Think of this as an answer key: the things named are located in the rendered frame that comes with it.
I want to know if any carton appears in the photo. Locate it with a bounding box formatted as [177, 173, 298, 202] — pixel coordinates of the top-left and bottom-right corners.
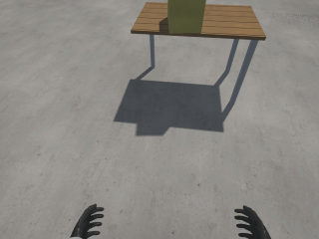
[167, 0, 206, 34]

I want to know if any robot right hand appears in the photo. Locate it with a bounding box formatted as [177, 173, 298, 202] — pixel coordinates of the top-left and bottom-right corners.
[234, 205, 271, 239]

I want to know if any table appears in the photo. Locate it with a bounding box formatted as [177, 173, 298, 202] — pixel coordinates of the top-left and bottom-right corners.
[131, 2, 266, 105]

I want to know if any robot left hand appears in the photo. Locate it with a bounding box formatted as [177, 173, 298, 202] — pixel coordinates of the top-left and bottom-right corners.
[70, 204, 105, 239]

